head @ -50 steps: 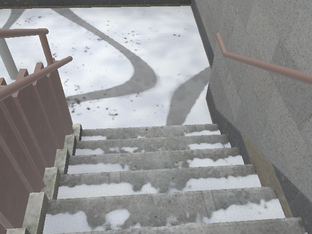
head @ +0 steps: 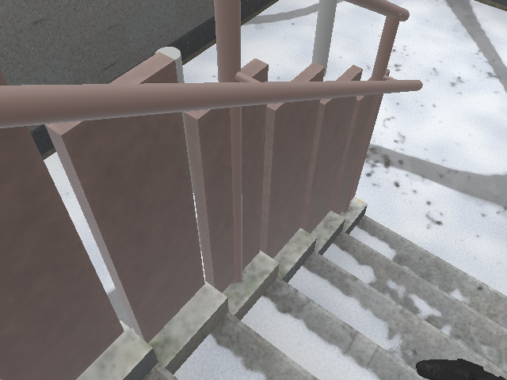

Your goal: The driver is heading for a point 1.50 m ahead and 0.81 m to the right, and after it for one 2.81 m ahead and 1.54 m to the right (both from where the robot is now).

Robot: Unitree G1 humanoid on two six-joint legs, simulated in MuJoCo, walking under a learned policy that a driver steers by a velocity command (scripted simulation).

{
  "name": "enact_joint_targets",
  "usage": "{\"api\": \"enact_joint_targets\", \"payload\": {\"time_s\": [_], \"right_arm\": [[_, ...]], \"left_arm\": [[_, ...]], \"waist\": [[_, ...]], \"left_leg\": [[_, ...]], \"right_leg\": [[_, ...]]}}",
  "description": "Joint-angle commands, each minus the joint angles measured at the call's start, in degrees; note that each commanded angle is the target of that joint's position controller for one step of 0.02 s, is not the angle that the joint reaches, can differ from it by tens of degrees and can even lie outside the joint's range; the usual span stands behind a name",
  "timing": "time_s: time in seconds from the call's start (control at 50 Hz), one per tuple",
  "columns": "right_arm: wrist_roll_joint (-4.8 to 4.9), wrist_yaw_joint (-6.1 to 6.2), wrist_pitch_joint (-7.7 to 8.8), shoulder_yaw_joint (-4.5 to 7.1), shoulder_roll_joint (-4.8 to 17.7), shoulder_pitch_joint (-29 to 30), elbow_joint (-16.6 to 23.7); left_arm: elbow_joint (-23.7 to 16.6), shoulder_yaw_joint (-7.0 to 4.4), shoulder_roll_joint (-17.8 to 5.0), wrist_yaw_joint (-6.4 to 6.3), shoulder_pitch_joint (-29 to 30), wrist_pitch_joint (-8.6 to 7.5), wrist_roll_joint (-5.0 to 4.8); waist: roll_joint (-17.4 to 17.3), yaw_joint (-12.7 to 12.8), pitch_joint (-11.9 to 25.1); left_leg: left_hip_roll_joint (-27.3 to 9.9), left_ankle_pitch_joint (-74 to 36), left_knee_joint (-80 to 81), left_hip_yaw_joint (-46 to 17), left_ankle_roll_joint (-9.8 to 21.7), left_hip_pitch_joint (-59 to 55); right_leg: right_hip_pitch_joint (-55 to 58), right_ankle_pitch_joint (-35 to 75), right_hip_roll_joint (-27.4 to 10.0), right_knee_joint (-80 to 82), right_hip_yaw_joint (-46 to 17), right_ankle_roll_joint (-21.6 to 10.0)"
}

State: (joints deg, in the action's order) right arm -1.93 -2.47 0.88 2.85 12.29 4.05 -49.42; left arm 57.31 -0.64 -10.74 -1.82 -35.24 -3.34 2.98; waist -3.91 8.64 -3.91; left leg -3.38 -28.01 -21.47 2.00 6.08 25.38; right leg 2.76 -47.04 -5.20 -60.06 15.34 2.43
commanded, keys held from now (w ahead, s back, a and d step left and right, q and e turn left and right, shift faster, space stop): e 1.00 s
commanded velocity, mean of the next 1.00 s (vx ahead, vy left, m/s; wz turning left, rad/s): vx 0.08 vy -0.01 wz -0.38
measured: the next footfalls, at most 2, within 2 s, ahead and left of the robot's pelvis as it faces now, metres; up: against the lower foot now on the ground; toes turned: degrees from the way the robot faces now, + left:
left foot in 0.02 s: +0.19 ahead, +0.09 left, -0.17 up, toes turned +6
right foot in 0.50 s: +0.08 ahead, -0.08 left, -0.17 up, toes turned -12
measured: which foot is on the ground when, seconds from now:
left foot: up 0.00-0.00, down 0.02-0.50, up 0.52-1.00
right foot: down 0.00-0.02, up 0.04-0.48, down 0.50-1.00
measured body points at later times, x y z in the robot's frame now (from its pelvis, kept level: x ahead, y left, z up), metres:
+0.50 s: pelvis +0.08 -0.01 -0.08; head +0.09 -0.03 +0.36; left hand +0.26 +0.23 -0.18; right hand +0.15 -0.28 -0.22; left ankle +0.15 +0.08 -0.79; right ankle +0.04 -0.07 -0.79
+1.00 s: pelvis +0.07 -0.01 -0.06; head +0.07 -0.06 +0.39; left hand +0.27 +0.19 -0.15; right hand +0.12 -0.29 -0.18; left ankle +0.20 +0.08 -0.67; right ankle +0.05 -0.07 -0.79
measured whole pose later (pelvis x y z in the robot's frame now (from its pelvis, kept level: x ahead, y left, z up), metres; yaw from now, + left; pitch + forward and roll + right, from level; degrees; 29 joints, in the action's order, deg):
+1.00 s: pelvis +0.07 -0.01 -0.06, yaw -29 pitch +2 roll +3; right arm -3.0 2.0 -5.7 0.4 11.8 -5.9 -36.8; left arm 36.6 -0.6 -12.7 -2.7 -19.5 3.4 0.3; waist -3.1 1.7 -0.5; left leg 3.9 15.7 -76.9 -2.6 -3.9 47.0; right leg -20.6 -17.0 9.8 -37.4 -13.8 -5.0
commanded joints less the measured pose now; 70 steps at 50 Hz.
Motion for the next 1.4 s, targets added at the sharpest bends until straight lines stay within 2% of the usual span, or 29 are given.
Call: {"api": "enact_joint_targets", "payload": {"time_s": [0.02,0.04,0.06,0.08,0.1,0.12,0.14,0.16,0.18,0.22,0.28,0.38,0.44,0.48,0.5,0.52,0.54,0.58,0.66,0.84,1.02,1.08,1.16,1.22,1.24,1.26,1.28,1.3,1.4], "right_arm": [[-4.65,1.86,2.27,2.37,7.24,-26.5,-9.22],[-3.65,0.64,2.55,3.23,14.36,-33.95,-9.86],[2.19,0.61,1.93,2.54,13.92,-34.07,-8.1],[2.78,1.06,1.27,2.36,12.3,-30.14,-6.75],[3.88,2.09,0.71,1.88,9.7,-25.62,-7.29],[1.93,2.81,1.57,0.22,5.83,-16.63,-1.88],[2.31,3.48,2.16,-0.02,6.12,-14.11,-0.29],[1.78,3.35,2.77,-0.22,6.17,-16.03,-0.57],[3.25,3.66,2.57,-0.64,4.67,-15.16,-3.73],[1.8,4.7,2.49,-1.4,3.64,-14.18,-3.63],[1.13,4.57,2.84,-0.54,7.3,-12.87,-1.05],[0.7,4.89,0.28,0.38,8.12,-19.09,0.06],[0.3,5.17,-0.01,1.55,9.94,-18.22,1.62],[2.04,5.41,-2.2,1.96,10.89,-14.31,3.92],[2.23,5.12,-3.62,1.53,7.45,-16.64,3.65],[2.09,4.74,-4.03,0.61,4.42,-11.51,9.81],[1.12,5.15,-3.88,0.95,8.02,-3.21,11.21],[1.56,5.7,-3.96,0.25,6.91,-6.7,9.34],[-1.78,5.21,-5.98,0.04,5.05,-11.16,8.42],[-1.48,4.71,-6.28,-1.57,2.23,-6.48,15.97],[-0.26,4.37,-4.5,-2.05,3.22,-2.98,19.21],[-0.79,4.18,-4.56,-0.86,5.49,-5.42,17.38],[3.12,3.49,-4.02,-1.63,4.9,-7.16,16.9],[1.96,4.01,-3.5,-1.13,5.49,-15.06,13.34],[1.47,3.94,-2.64,-1.59,7.28,-16.47,13.68],[1.68,4.14,-2.63,-1.21,10.34,-19.46,12.66],[2.1,4.42,-1.62,-1.81,8.92,-20.45,11.55],[1.71,3.97,-0.98,-2.32,7.43,-17.08,11.71],[2.25,2.94,-1.73,-3.4,3.61,-12.42,13.2]], "left_arm": [[3.83,-1.93,-8.08,-1.71,-6.16,3.01,-4.28],[2.84,-2.16,-5.15,-2.3,-13.74,3.11,-6.74],[0.7,-1.35,-5.18,-2.31,-13.78,2.33,-7.6],[0.53,-1.68,-5.31,-2.39,-9.3,2.29,-6.26],[-0.46,-2.4,-7.14,-0.74,-5.7,2.43,-2.54],[0.0,-2.52,-6.92,-0.83,-1.35,4.54,-2.07],[-1.15,-2.54,-5.93,-0.49,2.0,6.43,0.58],[-1.63,-2.53,-5.01,0.04,3.34,7.47,-0.06],[-3.09,-1.98,-3.31,1.91,2.74,6.77,-0.43],[-4.84,-1.88,-3.44,2.32,7.29,7.15,-0.97],[-6.21,-2.5,-4.67,1.62,8.48,7.42,-1.59],[-13.69,-2.38,-4.68,1.19,21.75,9.63,-0.58],[-16.12,-2.13,-5.13,2.4,22.0,10.08,-1.67],[-15.35,-1.61,-3.11,2.48,15.64,8.91,-3.19],[-15.24,-2.01,-5.71,2.74,14.62,7.63,-3.24],[-17.76,-3.53,-14.27,2.25,12.97,7.63,-4.49],[-16.66,-3.51,-14.76,0.76,8.53,7.02,-3.09],[-18.22,-2.52,-13.62,-1.46,18.4,7.27,-0.92],[-20.75,-2.32,-11.39,0.59,18.05,6.72,-2.57],[-22.38,-2.01,-10.11,-1.6,13.36,5.82,-2.86],[-25.57,-2.46,-10.38,-0.8,15.34,6.52,-2.07],[-26.27,-2.02,-10.21,0.66,18.96,4.41,-2.46],[-25.75,-2.71,-12.0,2.78,19.55,6.14,-0.71],[-24.36,-2.2,-10.54,2.53,19.62,5.86,-1.66],[-23.21,-1.36,-4.82,2.2,15.1,5.09,-1.41],[-25.82,-3.07,-9.96,1.63,19.2,4.81,-2.18],[-25.94,-3.58,-12.09,1.7,22.78,4.57,-0.62],[-24.34,-3.86,-11.94,1.92,23.11,5.06,-1.32],[-19.66,-1.0,-5.82,3.29,22.24,7.13,-2.05]], "waist": [[-0.52,-13.41,4.82],[-7.6,-10.95,16.02],[-4.25,-13.28,26.86],[-1.18,-12.49,23.12],[-6.55,-9.56,19.77],[-1.44,-8.62,16.19],[-1.96,-7.88,11.11],[-0.21,-7.39,6.97],[-3.04,-3.35,7.98],[-4.07,-3.86,6.45],[-4.97,-3.24,11.01],[-3.72,-8.81,4.05],[-3.29,-9.91,7.55],[3.58,-5.67,8.44],[16.59,-5.07,7.43],[28.87,-3.96,5.47],[15.29,-0.36,4.18],[9.54,-8.29,-1.37],[3.69,-10.04,6.78],[8.41,-7.79,9.74],[11.05,-4.7,6.7],[10.47,-7.38,7.15],[14.69,-5.97,4.65],[5.66,-8.82,5.26],[-5.49,-7.8,6.54],[-10.75,-10.07,4.48],[-6.72,-10.73,3.62],[-3.07,-9.07,3.44],[-5.14,-7.4,4.74]], "left_leg": [[-2.77,-13.72,5.06,-2.06,-4.35,-40.71],[-16.06,-59.25,-25.05,-11.25,-1.87,-64.16],[-22.77,-58.68,-25.18,-19.06,4.4,-64.88],[-22.25,-35.87,-16.21,-18.64,6.01,-52.66],[-19.2,-10.6,-12.43,-16.96,8.16,-44.36],[-23.23,-11.43,-7.13,-20.22,11.85,-32.55],[-22.78,-15.07,-4.44,-15.88,12.13,-19.17],[-20.07,-16.78,-1.93,-10.99,11.3,-10.19],[-14.19,4.29,1.32,-4.06,8.79,-5.73],[-11.66,5.59,-0.08,-0.41,7.18,-0.42],[-15.52,-10.95,-5.18,-0.74,8.93,-0.23],[-17.02,10.88,-6.51,-3.26,7.29,-6.71],[-19.03,19.05,-9.78,-6.6,7.55,-8.81],[-16.35,29.81,-15.7,-2.28,2.46,0.72],[-10.97,46.57,-31.44,3.94,-2.06,12.08],[1.99,69.22,-42.72,5.8,-7.26,34.43],[2.34,66.89,-45.29,-4.23,-8.31,33.35],[2.06,54.52,-50.29,-5.45,-9.3,31.02],[4.38,47.01,-65.93,-2.45,-9.71,30.29],[6.49,40.94,-66.81,-3.71,-10.97,38.35],[6.64,43.39,-45.18,-6.9,-9.41,28.7],[6.31,40.37,-42.31,-5.47,-8.74,15.76],[7.45,55.5,-20.87,-4.77,-7.53,-0.75],[4.2,44.85,-4.7,-6.98,-5.78,-25.91],[-8.25,40.92,-1.93,-20.07,-4.0,-31.89],[-14.15,34.3,2.69,-34.5,3.22,-28.81],[-14.88,35.56,3.43,-36.46,6.12,-26.58],[-13.34,32.59,2.31,-31.39,6.52,-21.1],[-3.98,41.82,4.4,-14.82,2.13,-4.49]], "right_leg": [[-24.13,6.54,2.48,-27.99,-3.05,-7.29],[-43.94,-14.96,5.09,-48.75,-11.14,-5.28],[-47.45,-5.22,5.7,-44.87,-21.96,-4.84],[-45.84,2.26,3.24,-39.68,-22.45,-4.4],[-45.01,4.55,0.63,-38.09,-20.16,-4.45],[-41.18,15.59,3.68,-32.24,-21.49,-3.57],[-35.22,20.81,3.04,-30.3,-20.75,-2.91],[-31.21,25.04,4.32,-26.46,-19.75,-2.62],[-27.34,29.28,0.93,-14.68,-19.59,-1.76],[-22.22,33.28,2.35,-5.41,-15.92,-1.17],[-19.62,42.34,5.3,-15.08,-13.44,-1.85],[-28.77,19.55,4.45,2.64,-14.41,-4.24],[-26.6,13.88,5.34,6.87,-12.39,-6.05],[-12.55,18.56,6.92,24.18,-11.14,-7.51],[-2.63,24.16,2.36,35.69,-23.68,-9.23],[1.88,53.4,-15.71,38.84,-55.47,-16.29],[-1.71,62.29,-16.57,42.25,-57.25,-20.68],[-10.39,59.02,-12.55,38.47,-45.02,-21.44],[-10.92,75.0,-4.93,30.93,-35.5,-15.17],[-7.42,61.54,-2.16,28.48,-42.56,-15.05],[-8.42,39.64,0.42,34.89,-51.21,-15.24],[-17.64,46.88,1.15,30.91,-49.84,-14.92],[-20.81,42.65,3.22,34.55,-50.17,-14.82],[-32.76,30.5,6.94,28.62,-47.23,-10.55],[-37.18,15.89,11.6,17.31,-38.58,-7.02],[-44.38,8.62,17.23,14.64,-32.46,-5.28],[-44.62,10.86,14.17,10.53,-32.57,-4.48],[-40.17,15.02,13.2,8.04,-31.4,-4.19],[-19.71,26.27,9.92,14.89,-21.35,-2.7]]}}
Keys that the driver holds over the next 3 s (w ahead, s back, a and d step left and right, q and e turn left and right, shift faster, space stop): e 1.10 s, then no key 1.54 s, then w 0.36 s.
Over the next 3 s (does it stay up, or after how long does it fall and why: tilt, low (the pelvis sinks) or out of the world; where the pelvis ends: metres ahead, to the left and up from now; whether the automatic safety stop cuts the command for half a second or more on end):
stays up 0.17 -0.02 -0.05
